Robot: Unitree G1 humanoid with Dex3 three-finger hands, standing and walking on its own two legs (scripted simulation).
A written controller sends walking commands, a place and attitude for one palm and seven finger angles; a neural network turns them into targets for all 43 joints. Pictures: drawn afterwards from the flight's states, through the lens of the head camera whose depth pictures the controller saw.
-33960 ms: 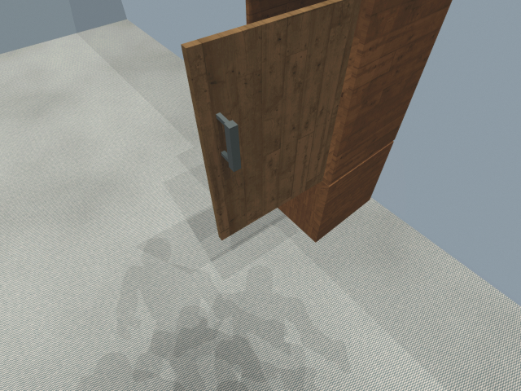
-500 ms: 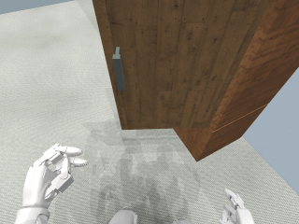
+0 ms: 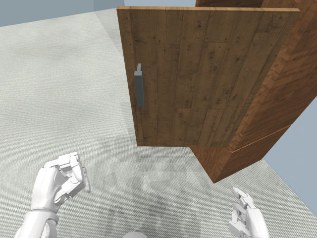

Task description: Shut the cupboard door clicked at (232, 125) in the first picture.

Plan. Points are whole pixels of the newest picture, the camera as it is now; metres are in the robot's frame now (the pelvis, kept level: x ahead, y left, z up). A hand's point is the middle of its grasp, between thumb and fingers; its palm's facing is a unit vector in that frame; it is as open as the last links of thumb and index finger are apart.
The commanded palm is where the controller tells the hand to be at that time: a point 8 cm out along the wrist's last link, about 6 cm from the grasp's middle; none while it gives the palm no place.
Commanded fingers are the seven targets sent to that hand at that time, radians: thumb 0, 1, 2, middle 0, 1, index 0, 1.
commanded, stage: raise the hand and make a fist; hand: left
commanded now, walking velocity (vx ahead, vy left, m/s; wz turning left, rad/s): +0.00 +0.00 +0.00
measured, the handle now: (140, 85) +0.51 +0.11 +0.10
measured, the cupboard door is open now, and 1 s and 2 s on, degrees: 64 64 64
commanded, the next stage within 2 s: bring the fist close to the handle in 0.60 s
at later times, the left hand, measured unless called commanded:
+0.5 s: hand (90, 172) +0.23 +0.17 +0.10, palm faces +0.09 -1.00 -0.03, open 3.1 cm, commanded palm +0.21 +0.22 +0.10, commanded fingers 0.00 0.90 0.90 -1.30 -1.50 -1.30 -1.50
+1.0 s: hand (113, 151) +0.29 +0.13 +0.10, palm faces +0.03 -1.00 -0.01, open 3.1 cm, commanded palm +0.27 +0.18 +0.10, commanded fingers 0.00 0.90 0.90 -1.30 -1.50 -1.30 -1.50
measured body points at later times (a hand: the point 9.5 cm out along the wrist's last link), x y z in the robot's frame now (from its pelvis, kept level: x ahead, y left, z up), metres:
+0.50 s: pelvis +0.00 -0.02 +0.01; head +0.02 -0.03 +0.46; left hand +0.22 +0.22 +0.10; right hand +0.18 -0.25 -0.07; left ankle +0.03 +0.10 -0.68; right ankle -0.01 -0.12 -0.68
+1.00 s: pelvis +0.00 -0.02 +0.01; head +0.03 -0.03 +0.46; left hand +0.28 +0.19 +0.10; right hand +0.18 -0.25 -0.08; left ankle +0.03 +0.10 -0.68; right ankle -0.01 -0.12 -0.68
